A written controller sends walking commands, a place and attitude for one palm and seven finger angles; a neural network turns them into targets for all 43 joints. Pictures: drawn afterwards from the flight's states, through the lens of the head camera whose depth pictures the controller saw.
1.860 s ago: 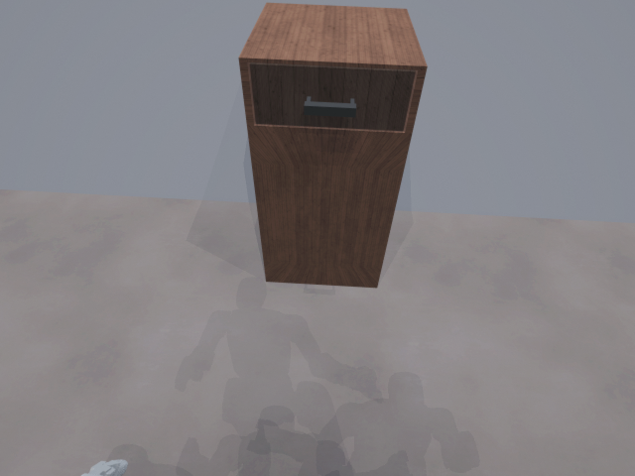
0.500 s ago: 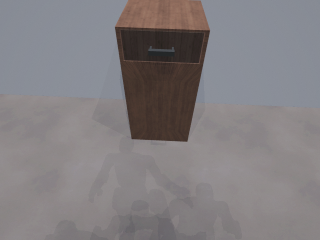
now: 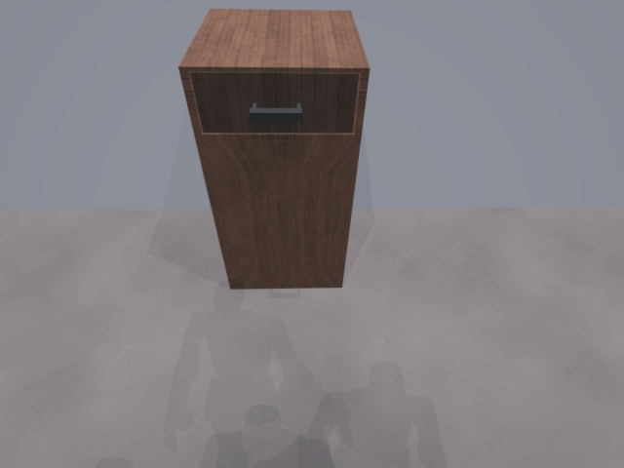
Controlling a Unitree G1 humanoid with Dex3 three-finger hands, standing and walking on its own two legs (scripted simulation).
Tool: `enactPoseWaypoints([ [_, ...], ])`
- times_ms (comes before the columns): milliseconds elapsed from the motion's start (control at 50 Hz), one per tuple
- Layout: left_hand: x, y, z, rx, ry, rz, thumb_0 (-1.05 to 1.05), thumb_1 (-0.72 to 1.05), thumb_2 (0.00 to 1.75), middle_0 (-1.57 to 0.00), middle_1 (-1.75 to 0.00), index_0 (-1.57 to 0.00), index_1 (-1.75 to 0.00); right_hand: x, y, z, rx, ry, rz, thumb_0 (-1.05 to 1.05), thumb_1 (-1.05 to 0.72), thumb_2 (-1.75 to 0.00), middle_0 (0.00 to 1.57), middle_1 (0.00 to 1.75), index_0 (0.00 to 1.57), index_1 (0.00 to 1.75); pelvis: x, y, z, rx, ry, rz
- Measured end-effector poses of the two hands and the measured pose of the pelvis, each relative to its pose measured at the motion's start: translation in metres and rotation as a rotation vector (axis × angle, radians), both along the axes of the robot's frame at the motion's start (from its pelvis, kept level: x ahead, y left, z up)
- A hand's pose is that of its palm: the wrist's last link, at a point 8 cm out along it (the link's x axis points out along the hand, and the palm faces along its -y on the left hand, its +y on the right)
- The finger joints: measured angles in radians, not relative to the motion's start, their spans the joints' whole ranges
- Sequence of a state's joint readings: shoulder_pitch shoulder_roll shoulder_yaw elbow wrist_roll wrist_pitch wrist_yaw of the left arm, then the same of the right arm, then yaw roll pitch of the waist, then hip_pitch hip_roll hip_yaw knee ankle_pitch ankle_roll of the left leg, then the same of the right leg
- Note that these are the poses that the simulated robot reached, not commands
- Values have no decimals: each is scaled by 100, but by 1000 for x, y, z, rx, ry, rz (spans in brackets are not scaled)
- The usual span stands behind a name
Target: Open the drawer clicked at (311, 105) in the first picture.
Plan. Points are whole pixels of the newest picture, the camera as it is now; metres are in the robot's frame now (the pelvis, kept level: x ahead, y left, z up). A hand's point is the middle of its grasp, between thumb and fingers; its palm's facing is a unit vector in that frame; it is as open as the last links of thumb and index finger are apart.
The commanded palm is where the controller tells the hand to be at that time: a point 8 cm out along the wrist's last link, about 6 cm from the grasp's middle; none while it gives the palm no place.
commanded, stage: take the last steps up to it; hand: left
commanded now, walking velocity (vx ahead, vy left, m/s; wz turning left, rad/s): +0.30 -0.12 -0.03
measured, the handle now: (276, 110) +0.90 +0.14 +0.02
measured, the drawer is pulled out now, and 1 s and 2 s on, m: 0.00 0.00 0.00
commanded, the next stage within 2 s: come to a stop and stand still in 0.88 s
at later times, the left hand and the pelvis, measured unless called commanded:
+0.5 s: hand out of the picture +0.02 +0.10 -0.17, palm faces +0.13 -0.99 -0.11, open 7.3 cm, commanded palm none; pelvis +0.17 -0.02 -0.01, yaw +0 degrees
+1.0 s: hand (246, 328) +0.40 +0.15 -0.17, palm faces -0.01 -0.99 -0.16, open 7.3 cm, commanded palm none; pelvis +0.34 -0.03 +0.01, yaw +0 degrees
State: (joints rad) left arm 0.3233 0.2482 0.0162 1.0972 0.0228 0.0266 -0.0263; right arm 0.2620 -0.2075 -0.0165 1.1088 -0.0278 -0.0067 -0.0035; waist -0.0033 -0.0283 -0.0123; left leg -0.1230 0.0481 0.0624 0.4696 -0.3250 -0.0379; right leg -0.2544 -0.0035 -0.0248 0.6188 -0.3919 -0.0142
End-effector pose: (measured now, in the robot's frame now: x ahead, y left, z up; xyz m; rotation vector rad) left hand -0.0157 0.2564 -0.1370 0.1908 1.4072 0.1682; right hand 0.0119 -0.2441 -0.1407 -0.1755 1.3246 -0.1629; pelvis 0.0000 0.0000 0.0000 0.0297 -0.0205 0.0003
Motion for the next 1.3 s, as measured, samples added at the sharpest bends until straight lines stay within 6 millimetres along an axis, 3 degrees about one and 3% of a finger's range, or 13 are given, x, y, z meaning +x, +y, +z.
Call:
enactPoseWaypoints([
  [100, 5, -39, -4, -20, -3, 58, 0, 91, 90, -20, -30, -20, -30, -14, -14, -11, 22, 132, -22, 0, -91, -90, 20, 30, 21, 29, 27, -22, -5, -23, 0, 29],
  [180, -5, -67, 1, -41, 45, 111, 0, 91, 90, -20, -30, -20, -30, 14, -22, -2, 22, 143, -12, 1, -91, -90, 20, 30, 20, 29, 49, -31, 2, -18, 2, 25],
  [280, -15, -98, 7, -89, 168, 122, 0, 91, 90, -20, -30, -20, -30, 84, -23, 1, 30, 29, -19, 1, -91, -90, 20, 30, 20, 29, 79, -35, 5, -27, 10, 9],
  [380, -4, -113, 6, -120, 236, 147, 0, 91, 90, -20, -30, -20, -30, 165, -9, 2, 53, -81, 10, 1, -91, -90, 19, 30, 20, 29, 114, -33, 1, -43, 12, 2],
  [500, 35, -108, -8, -138, 270, 174, 0, 91, 90, -20, -30, -20, -30, 264, 22, -1, 72, -197, 66, 1, -91, -90, 19, 30, 20, 29, 168, -22, -12, -49, 4, 4],
  [560, 71, -94, -21, -145, 263, 160, 0, 91, 90, -20, -30, -20, -30, 293, 32, -3, 60, -256, 49, 0, -91, -90, 20, 30, 20, 29, 196, -13, -20, -56, -9, -5],
  [620, 128, -74, -25, -130, 180, 120, 0, 91, 90, -20, -30, -20, -30, 292, 31, 3, 43, -245, -13, -1, -91, -90, 20, 30, 20, 29, 218, -8, -13, -45, -25, -23],
  [740, 261, -46, -16, -106, -82, 57, 0, 91, 90, -19, -30, -20, -30, 286, 3, 24, -58, -163, -46, -4, -96, -90, 20, 30, 20, 29, 255, -3, 4, -48, -18, -18],
  [840, 332, -38, -7, -84, -163, 27, 0, 93, 90, -19, -30, -20, -30, 267, 3, 26, -48, -40, -81, -2, -94, -90, 20, 30, 20, 29, 286, -8, 11, -44, -14, -14],
  [960, 390, -50, -1, -75, -149, -18, 0, 93, 90, -19, -30, -20, -30, 243, 13, 21, 15, 117, -148, -1, -92, -90, 20, 30, 20, 29, 324, -24, 13, -39, -8, -8],
  [1120, 468, -100, -7, -52, -180, -67, 0, 92, 90, -19, -30, -20, -30, 234, 8, 2, 111, 328, -203, 0, -91, -90, 20, 30, 20, 29, 377, -62, -5, -4, 6, 2],
  [1220, 490, -117, 1, -33, -237, -40, -1, 93, 90, -20, -30, -20, -30, 273, -16, -9, 108, 314, -169, 0, -91, -90, 20, 30, 20, 29, 382, -72, -4, -19, 1, 38],
  [1300, 485, -111, 9, -4, -265, 2, -2, 93, 90, -20, -30, -20, -30, 324, -40, -13, 71, 207, -97, 0, -91, -90, 20, 30, 20, 29, 373, -72, -1, -9, 0, 51],
])
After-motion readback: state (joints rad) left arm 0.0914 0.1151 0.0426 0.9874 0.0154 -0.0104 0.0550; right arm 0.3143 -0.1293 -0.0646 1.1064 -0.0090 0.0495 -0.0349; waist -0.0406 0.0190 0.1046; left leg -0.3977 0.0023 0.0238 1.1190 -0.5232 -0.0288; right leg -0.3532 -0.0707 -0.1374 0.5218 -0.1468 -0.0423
